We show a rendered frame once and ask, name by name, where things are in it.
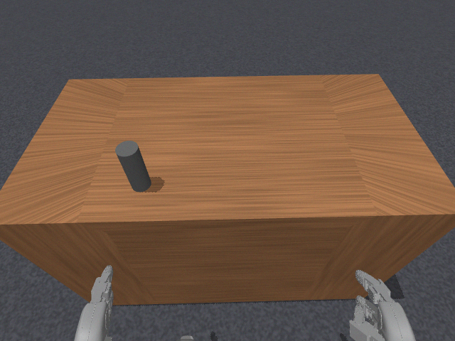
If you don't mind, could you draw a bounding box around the right robot hand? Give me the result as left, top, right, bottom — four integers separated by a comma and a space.
349, 270, 416, 341

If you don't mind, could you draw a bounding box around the can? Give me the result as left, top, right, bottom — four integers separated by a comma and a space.
115, 141, 151, 192

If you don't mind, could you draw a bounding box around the left robot hand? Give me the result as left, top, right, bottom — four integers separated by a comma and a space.
74, 265, 114, 341

